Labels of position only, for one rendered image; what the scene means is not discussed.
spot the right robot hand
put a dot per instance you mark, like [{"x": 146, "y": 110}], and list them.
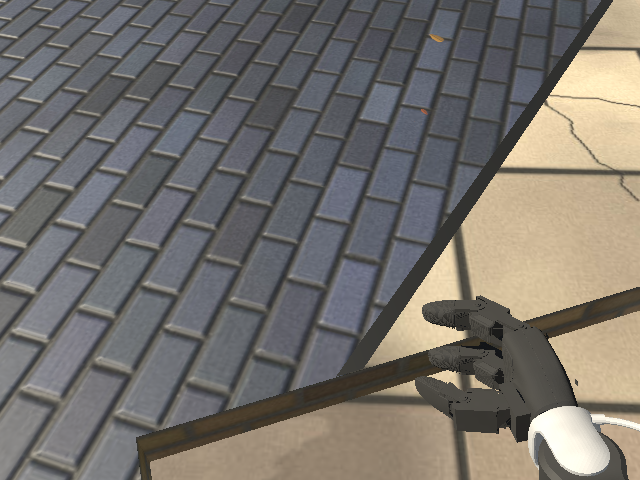
[{"x": 527, "y": 372}]

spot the robot right forearm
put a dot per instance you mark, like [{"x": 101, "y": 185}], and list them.
[{"x": 564, "y": 445}]

